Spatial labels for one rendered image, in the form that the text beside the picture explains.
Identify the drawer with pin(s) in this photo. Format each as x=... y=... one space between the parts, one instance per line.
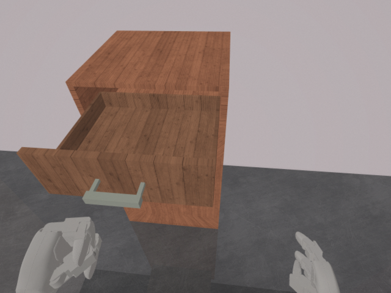
x=167 y=141

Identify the robot left hand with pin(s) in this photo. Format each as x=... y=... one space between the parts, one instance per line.
x=72 y=242

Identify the handle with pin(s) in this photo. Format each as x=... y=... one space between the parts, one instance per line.
x=113 y=199

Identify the robot right hand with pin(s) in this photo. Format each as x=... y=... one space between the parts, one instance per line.
x=319 y=275

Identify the cabinet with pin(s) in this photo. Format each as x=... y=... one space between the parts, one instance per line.
x=162 y=62

